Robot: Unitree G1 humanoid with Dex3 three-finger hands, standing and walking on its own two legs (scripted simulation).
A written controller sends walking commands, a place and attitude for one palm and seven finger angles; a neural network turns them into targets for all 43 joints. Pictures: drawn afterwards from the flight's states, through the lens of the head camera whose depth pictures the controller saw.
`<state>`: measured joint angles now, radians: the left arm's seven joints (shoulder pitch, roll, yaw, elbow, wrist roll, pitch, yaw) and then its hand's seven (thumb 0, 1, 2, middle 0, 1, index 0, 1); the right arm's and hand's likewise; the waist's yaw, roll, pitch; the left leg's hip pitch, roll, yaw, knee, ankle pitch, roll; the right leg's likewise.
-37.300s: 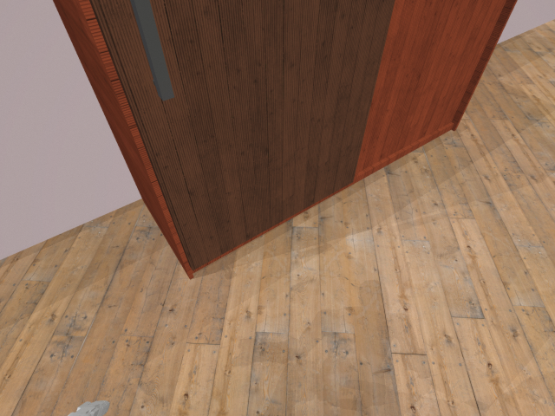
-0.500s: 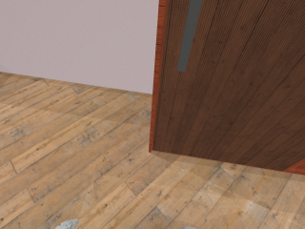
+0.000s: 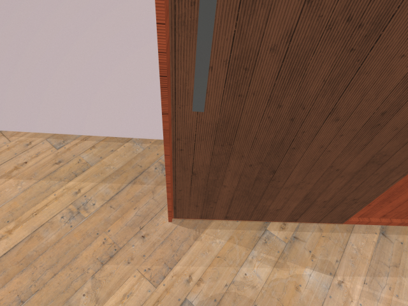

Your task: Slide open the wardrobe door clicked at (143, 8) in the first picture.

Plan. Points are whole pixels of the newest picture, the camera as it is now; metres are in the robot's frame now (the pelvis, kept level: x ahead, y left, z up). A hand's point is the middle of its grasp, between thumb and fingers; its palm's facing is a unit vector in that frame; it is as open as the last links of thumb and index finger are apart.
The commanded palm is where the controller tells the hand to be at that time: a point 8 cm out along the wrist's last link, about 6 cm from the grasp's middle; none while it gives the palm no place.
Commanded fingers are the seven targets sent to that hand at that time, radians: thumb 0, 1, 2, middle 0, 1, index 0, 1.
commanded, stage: come to a stop and stand still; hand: left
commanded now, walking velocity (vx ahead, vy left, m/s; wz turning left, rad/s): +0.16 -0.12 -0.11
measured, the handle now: (203, 39) +0.56 +0.04 +0.23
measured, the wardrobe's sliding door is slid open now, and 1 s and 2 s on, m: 0.00 0.00 0.00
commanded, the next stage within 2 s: look again from close up in 1.56 s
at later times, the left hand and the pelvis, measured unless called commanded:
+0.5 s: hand (149, 299) +0.16 +0.12 -0.17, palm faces +0.00 -0.98 -0.19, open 7.4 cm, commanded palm none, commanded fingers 0.00 0.90 0.90 -0.20 -0.30 -0.20 -0.30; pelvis +0.06 -0.05 +0.00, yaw +0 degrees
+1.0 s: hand out of the picture +0.06 +0.14 -0.17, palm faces -0.02 -0.97 -0.24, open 7.4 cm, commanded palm none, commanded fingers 0.00 0.90 0.90 -0.20 -0.30 -0.20 -0.30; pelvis +0.05 -0.04 +0.00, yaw -1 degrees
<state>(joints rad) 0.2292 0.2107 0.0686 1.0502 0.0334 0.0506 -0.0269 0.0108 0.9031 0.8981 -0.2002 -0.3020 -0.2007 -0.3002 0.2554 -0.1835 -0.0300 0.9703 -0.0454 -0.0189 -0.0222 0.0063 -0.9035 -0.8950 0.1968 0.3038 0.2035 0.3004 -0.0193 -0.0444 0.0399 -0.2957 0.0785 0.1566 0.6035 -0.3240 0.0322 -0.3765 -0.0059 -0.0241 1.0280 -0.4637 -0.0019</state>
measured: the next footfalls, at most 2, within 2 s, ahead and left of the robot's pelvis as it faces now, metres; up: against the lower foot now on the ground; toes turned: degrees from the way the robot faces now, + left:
right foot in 0.28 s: +0.11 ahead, -0.20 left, +0.00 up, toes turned -8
left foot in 0.56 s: +0.11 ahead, +0.06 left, +0.00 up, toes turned +5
